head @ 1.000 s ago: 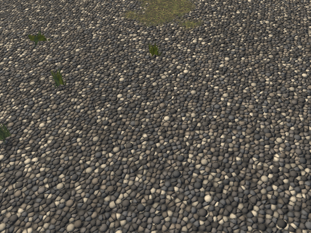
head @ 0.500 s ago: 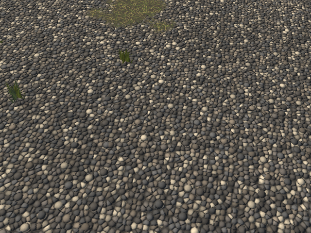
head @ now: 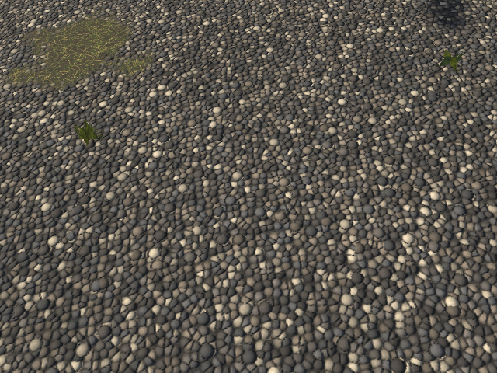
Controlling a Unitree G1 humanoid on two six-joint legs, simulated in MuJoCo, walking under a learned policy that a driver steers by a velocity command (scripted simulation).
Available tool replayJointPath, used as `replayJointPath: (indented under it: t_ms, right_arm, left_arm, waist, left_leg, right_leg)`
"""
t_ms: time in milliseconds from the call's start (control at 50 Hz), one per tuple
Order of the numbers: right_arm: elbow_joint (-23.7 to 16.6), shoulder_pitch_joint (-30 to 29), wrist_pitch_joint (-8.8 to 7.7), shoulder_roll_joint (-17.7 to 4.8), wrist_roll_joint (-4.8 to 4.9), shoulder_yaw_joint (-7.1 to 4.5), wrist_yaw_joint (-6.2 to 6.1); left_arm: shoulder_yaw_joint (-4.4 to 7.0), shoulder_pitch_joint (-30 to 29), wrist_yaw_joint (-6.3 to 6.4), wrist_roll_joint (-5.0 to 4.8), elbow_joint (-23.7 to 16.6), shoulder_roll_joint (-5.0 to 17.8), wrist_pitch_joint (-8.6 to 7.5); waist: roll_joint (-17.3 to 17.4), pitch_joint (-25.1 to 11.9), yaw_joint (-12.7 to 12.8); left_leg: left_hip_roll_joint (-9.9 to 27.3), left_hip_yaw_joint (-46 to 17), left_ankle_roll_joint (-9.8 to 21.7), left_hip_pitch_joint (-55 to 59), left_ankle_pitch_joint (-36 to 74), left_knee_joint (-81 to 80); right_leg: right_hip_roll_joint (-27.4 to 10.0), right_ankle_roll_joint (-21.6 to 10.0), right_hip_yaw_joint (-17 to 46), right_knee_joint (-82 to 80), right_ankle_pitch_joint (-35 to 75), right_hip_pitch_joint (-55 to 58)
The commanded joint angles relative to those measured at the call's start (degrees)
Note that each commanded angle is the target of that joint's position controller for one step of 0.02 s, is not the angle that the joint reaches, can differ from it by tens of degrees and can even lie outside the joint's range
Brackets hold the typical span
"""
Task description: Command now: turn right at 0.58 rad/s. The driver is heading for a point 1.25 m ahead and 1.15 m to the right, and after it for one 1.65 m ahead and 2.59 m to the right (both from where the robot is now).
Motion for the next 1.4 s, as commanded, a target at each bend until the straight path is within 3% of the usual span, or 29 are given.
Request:
replayJointPath:
  t_ms: [20, 100, 180, 260, 280, 300, 320, 340, 360, 380, 440, 540, 680, 720, 740, 760, 780, 820, 860, 920, 1120, 1220, 1260, 1280, 1300, 1320, 1340, 1380, 1400]
  right_arm:
    - [-3.37, 1.41, 0.09, -3.63, 0.22, -0.84, -0.24]
    - [-5.01, -1.0, 0.09, -3.83, 0.41, -0.61, -0.54]
    - [-6.14, -0.95, -0.64, -3.96, 0.97, -0.35, -0.83]
    - [-5.56, 4.91, -1.73, -3.58, 1.42, -0.06, -1.47]
    - [-5.16, 6.98, -2.19, -5.07, 0.99, -0.4, -1.94]
    - [-5.92, 6.57, -2.36, -10.08, 0.02, -1.23, -2.41]
    - [-7.89, 0.89, -1.99, -14.24, -0.2, -2.06, -1.97]
    - [-8.21, 0.81, -1.93, -11.05, -0.49, -1.4, -1.54]
    - [-8.7, -2.21, -2.04, -7.39, 0.03, -0.33, -1.28]
    - [-9.38, -4.67, -2.02, -6.0, 0.11, 0.08, -1.14]
    - [-9.55, -2.97, -2.19, -5.85, 0.05, 0.1, -1.47]
    - [-7.36, 3.59, -2.28, -7.86, -0.01, -0.93, -1.29]
    - [-6.61, 1.91, -1.99, -10.73, -0.09, -2.02, 0.52]
    - [-6.21, 1.07, -1.61, -10.75, 0.85, -2.12, 0.71]
    - [-5.84, 3.21, -1.39, -9.27, 0.77, -1.86, 0.93]
    - [-9.94, 3.1, -0.92, -3.58, 0.01, -0.26, 1.24]
    - [-10.49, -2.2, 0.09, -5.96, -0.17, -0.42, 0.08]
    - [-9.14, -1.57, 0.31, -7.0, 1.17, -0.86, 0.22]
    - [-7.65, 0.72, -0.07, -8.46, -0.03, -1.41, 0.58]
    - [-7.24, 1.58, 0.29, -7.46, 0.13, -1.25, 0.97]
    - [-9.37, -3.2, 0.09, -6.61, 0.57, -0.65, 0.04]
    - [-9.99, -2.16, -0.77, -6.67, 1.32, -0.13, -0.53]
    - [-9.29, 1.06, -1.27, -6.39, 1.49, 0.07, -1.04]
    - [-8.59, 3.44, -1.7, -6.31, 1.15, 0.11, -1.52]
    - [-8.59, 3.76, -2.14, -9.49, 0.46, -0.5, -2.17]
    - [-10.47, 0.26, -2.0, -13.98, 0.34, -0.94, -2.24]
    - [-10.12, 0.69, -1.46, -14.75, 0.13, -1.39, -1.5]
    - [-10.07, -2.53, -1.71, -8.24, 0.74, 0.3, -0.5]
    - [-10.41, -4.37, -1.81, -7.28, 0.5, 0.62, -0.45]
  left_arm:
    - [2.23, 1.65, 0.03, 0.18, -2.97, 9.18, -0.81]
    - [2.6, 2.81, -0.17, 0.72, -3.07, 10.18, -0.4]
    - [2.98, 1.63, -0.73, 1.04, -3.53, 10.9, -0.02]
    - [3.05, -2.22, -1.09, 0.36, -4.03, 10.62, 0.5]
    - [2.69, -2.74, -0.82, -0.22, -4.37, 9.35, 0.45]
    - [1.7, 0.14, -0.59, -0.38, -4.78, 5.0, 0.24]
    - [2.19, 0.61, -0.03, 0.41, -4.83, 6.49, 0.24]
    - [3.03, 0.38, -0.18, 2.01, -4.39, 10.04, 0.39]
    - [3.39, 1.71, -0.72, 1.72, -3.16, 9.99, 0.63]
    - [3.37, 3.48, -1.19, 1.43, -2.06, 9.46, 1.05]
    - [2.9, 3.48, -2.46, 0.84, -1.76, 8.51, 1.66]
    - [1.75, -1.96, -2.97, 0.54, -4.31, 6.74, 2.3]
    - [0.77, -2.35, -3.18, -0.4, -6.56, 6.15, 1.85]
    - [0.72, 0.87, -2.55, 0.48, -5.8, 6.04, 0.98]
    - [1.44, 2.69, -1.84, 1.5, -5.46, 9.22, 0.14]
    - [3.27, 2.81, -1.4, 1.0, -7.18, 18.59, -0.61]
    - [4.02, 8.19, -1.46, 0.28, -5.95, 18.23, -0.6]
    - [2.1, 1.67, -0.91, 0.06, -6.03, 12.24, -0.16]
    - [1.33, -2.23, -0.21, -0.24, -6.93, 10.07, -0.03]
    - [1.47, 0.19, -0.48, -0.24, -6.39, 10.78, -0.49]
    - [2.35, 4.47, -0.56, 0.84, -5.48, 12.78, -0.37]
    - [2.68, 2.7, -0.93, 0.92, -5.44, 13.04, -0.1]
    - [2.67, 0.47, -0.93, 0.49, -5.47, 12.7, 0.04]
    - [2.48, -1.05, -0.71, -0.12, -5.6, 12.09, 0.08]
    - [1.79, 0.16, -0.5, -0.58, -5.9, 9.48, -0.17]
    - [0.85, 4.86, -0.25, -0.5, -6.11, 5.43, -0.39]
    - [2.23, 4.06, 0.19, 1.55, -5.45, 11.13, -0.05]
    - [2.55, 4.1, -0.33, 1.56, -3.7, 11.1, 0.39]
    - [2.39, 4.99, -0.86, 1.11, -2.87, 10.36, 0.69]
  waist:
    - [-7.1, -6.74, 0.35]
    - [-8.59, -5.98, 1.78]
    - [-9.13, -6.51, 1.76]
    - [-9.22, -6.9, -1.73]
    - [-6.87, -6.67, -2.73]
    - [4.76, -6.95, -0.68]
    - [12.24, -3.16, 0.19]
    - [6.67, -2.52, 0.72]
    - [3.86, -1.81, 2.62]
    - [3.5, -1.36, 3.71]
    - [5.62, -3.04, 1.85]
    - [6.51, -4.09, -2.19]
    - [9.23, -5.75, -1.69]
    - [5.9, -6.34, 1.28]
    - [-2.73, -6.74, 2.03]
    - [-20.06, -5.71, 0.0]
    - [-12.82, -7.45, 5.67]
    - [-8.62, -2.26, 1.28]
    - [-10.25, -2.95, -0.34]
    - [-7.67, -5.54, -0.06]
    - [-8.18, -4.66, 2.2]
    - [-9.01, -5.8, 1.19]
    - [-9.03, -5.86, -1.03]
    - [-8.23, -5.56, -2.9]
    - [-2.15, -6.16, -2.08]
    - [9.82, -6.89, 1.06]
    - [7.92, -5.34, -0.22]
    - [3.19, -1.62, 1.87]
    - [4.54, -1.79, 2.55]
  left_leg:
    - [-0.26, -1.62, -0.56, -3.69, 0.68, -2.78]
    - [-1.24, -2.4, -0.32, -1.69, 0.01, -9.2]
    - [-3.11, -2.51, 0.76, 3.97, -0.82, -15.49]
    - [-5.15, -1.99, 2.75, 16.39, 4.56, -32.66]
    - [-1.98, -4.51, 3.62, 22.08, 7.28, -41.04]
    - [12.05, -17.59, 6.58, 26.44, 2.16, -47.69]
    - [21.27, -28.65, 12.77, 19.23, 6.51, -50.21]
    - [21.32, -25.31, 15.46, 14.98, 13.44, -48.1]
    - [17.56, -19.28, 14.58, 13.51, 17.17, -46.75]
    - [13.8, -13.31, 12.9, 13.72, 20.11, -45.73]
    - [10.78, -6.08, 12.72, 20.34, 29.23, -43.03]
    - [14.18, -4.65, 14.46, 28.8, 33.64, -40.71]
    - [15.84, 0.38, 12.58, 23.28, 36.42, -35.65]
    - [14.76, 3.84, 8.32, 18.35, 30.17, -29.22]
    - [11.77, 7.53, 4.4, 10.81, 19.57, -19.67]
    - [1.44, 10.62, -0.4, -5.7, -12.84, -6.23]
    - [0.18, 0.98, -0.17, -6.05, -14.53, 1.33]
    - [1.91, -2.0, 0.58, -6.1, -4.74, 2.86]
    - [1.44, -1.4, 0.26, -4.55, 1.04, 2.21]
    - [0.36, -1.67, -0.41, -4.06, 2.76, 1.83]
    - [-2.09, -3.66, 0.23, -2.59, 0.46, -10.69]
    - [-4.63, -4.31, 1.83, 5.94, -0.59, -19.1]
    - [-5.28, -4.37, 2.5, 13.27, 2.83, -28.66]
    - [-4.61, -4.22, 2.82, 19.23, 8.65, -37.76]
    - [3.3, -11.16, 4.34, 25.06, 8.3, -44.13]
    - [18.01, -26.65, 9.01, 28.72, 10.22, -47.7]
    - [20.87, -29.35, 15.13, 20.35, 15.31, -46.02]
    - [15.1, -20.63, 14.9, 15.05, 19.13, -45.02]
    - [11.6, -15.99, 13.35, 15.42, 20.86, -44.41]
  right_leg:
    - [-14.06, -9.78, 15.69, -6.62, 19.26, 9.37]
    - [-13.81, -10.12, 20.06, -7.17, 10.22, 7.57]
    - [-12.96, -9.23, 23.75, -5.84, 10.55, 4.92]
    - [-9.77, -4.73, 26.41, -3.14, 9.89, 0.27]
    - [-6.86, -1.49, 24.82, -0.65, 3.12, -4.17]
    - [-0.42, 2.2, 16.63, 10.3, -12.21, -10.67]
    - [7.22, 3.75, 5.11, 21.57, -21.82, -17.33]
    - [2.47, 4.06, 6.38, 31.57, -21.19, -14.3]
    - [2.03, 4.14, 6.32, 35.99, -18.03, -13.06]
    - [1.81, 4.76, 5.47, 39.54, -14.98, -12.95]
    - [0.85, 7.26, 2.67, 42.12, -12.42, -15.95]
    - [-1.49, 8.66, 0.56, 31.95, -14.71, -16.91]
    - [-1.97, 5.02, -5.42, 13.47, -15.26, -2.59]
    - [-1.18, 3.27, -5.39, -0.26, -4.2, 5.82]
    - [-5.98, 1.82, 4.35, -7.79, -0.18, 12.59]
    - [-24.4, -5.12, 29.35, -8.11, 23.57, 17.02]
    - [-25.74, -12.14, 27.9, -6.05, 29.13, 13.89]
    - [-18.14, -9.88, 18.92, -7.08, 20.66, 9.61]
    - [-13.12, -7.41, 15.41, -7.11, 20.78, 9.82]
    - [-12.55, -7.63, 16.08, -6.56, 22.0, 11.38]
    - [-12.26, -9.22, 26.34, -5.2, 13.62, 9.93]
    - [-10.7, -7.59, 30.71, -2.93, 19.42, 7.22]
    - [-8.74, -5.01, 31.57, -1.73, 18.01, 4.49]
    - [-6.52, -2.44, 30.51, 0.07, 13.26, 1.17]
    - [-2.52, 1.1, 26.04, 5.71, 0.81, -4.43]
    - [6.54, 4.11, 13.45, 17.47, -18.31, -12.13]
    - [6.71, 4.67, 8.56, 27.55, -23.68, -12.96]
    - [3.76, 5.27, 9.35, 36.17, -17.82, -10.66]
    - [3.9, 5.83, 8.59, 38.19, -15.24, -10.27]
Keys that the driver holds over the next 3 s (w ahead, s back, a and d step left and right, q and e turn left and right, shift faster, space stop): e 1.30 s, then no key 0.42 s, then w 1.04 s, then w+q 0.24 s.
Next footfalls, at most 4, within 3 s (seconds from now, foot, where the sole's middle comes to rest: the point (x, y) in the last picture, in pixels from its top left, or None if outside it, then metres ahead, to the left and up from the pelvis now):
0.28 left None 0.05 0.12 -0.78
0.74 right None -0.05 -0.07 -0.78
1.30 left None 0.08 0.06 -0.78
1.68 right None -0.10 -0.05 -0.78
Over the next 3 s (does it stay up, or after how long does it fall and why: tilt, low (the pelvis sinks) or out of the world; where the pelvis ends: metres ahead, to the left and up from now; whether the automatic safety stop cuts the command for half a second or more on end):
stays up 0.32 -0.38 0.00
